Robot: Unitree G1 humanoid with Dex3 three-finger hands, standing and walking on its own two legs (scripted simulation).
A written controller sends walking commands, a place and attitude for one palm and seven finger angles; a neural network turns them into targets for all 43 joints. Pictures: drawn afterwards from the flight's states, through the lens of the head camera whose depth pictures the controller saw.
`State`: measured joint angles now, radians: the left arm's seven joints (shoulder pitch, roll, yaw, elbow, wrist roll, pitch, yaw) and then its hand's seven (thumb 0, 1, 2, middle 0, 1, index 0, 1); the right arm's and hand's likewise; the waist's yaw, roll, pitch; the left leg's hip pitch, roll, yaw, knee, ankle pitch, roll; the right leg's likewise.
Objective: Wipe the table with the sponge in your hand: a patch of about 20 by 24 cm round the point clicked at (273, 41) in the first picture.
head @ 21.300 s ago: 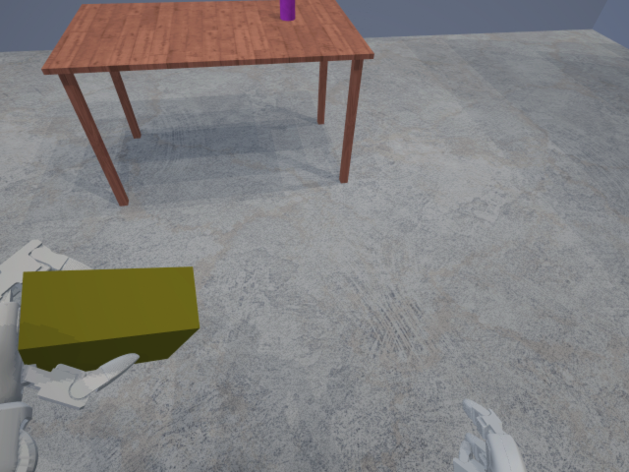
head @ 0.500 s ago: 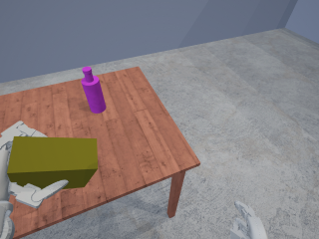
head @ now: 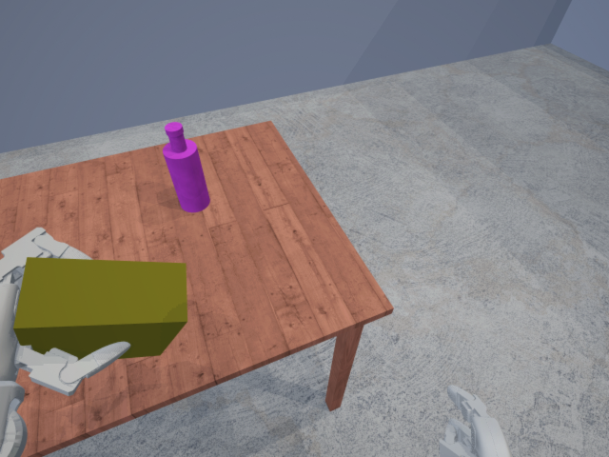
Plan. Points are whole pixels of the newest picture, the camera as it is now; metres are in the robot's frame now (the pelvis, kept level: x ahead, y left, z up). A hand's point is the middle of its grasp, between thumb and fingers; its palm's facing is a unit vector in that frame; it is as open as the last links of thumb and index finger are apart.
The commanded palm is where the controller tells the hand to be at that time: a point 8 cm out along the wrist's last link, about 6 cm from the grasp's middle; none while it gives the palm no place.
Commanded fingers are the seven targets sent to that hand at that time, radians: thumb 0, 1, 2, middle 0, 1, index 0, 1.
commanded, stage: shuffle to correct the standing spot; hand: left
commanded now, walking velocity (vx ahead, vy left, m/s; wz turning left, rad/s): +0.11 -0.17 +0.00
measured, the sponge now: (129, 314) +0.23 +0.20 +0.13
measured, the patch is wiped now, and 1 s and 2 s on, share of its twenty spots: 0.00 0.00 0.00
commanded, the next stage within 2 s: none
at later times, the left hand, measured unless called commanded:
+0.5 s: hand (65, 318) +0.21 +0.24 +0.16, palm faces +0.32 -0.85 -0.41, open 10.3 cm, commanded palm +0.15 +0.28 +0.18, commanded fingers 0.00 0.10 1.30 -1.20 -1.60 -1.20 -1.60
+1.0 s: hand (85, 311) +0.22 +0.23 +0.16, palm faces +0.33 -0.86 -0.40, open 10.3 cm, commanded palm +0.16 +0.27 +0.18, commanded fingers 0.00 0.10 1.30 -1.20 -1.60 -1.20 -1.60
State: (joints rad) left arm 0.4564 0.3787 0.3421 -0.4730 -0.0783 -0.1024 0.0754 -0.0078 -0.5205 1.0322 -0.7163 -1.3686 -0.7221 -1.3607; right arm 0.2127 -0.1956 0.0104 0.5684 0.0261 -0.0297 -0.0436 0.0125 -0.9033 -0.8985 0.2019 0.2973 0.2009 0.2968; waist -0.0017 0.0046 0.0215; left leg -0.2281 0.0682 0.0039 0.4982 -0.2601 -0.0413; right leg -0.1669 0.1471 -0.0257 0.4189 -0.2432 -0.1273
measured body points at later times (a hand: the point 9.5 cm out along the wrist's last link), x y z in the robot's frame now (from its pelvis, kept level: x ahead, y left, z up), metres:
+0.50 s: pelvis +0.00 +0.00 +0.00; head +0.01 +0.00 +0.45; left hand +0.19 +0.29 +0.18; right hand +0.17 -0.22 -0.08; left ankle +0.00 +0.15 -0.74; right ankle -0.01 -0.03 -0.74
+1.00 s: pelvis +0.00 -0.01 +0.00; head +0.01 -0.01 +0.45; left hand +0.19 +0.27 +0.18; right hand +0.17 -0.24 -0.09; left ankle +0.00 +0.15 -0.74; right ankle -0.01 -0.03 -0.74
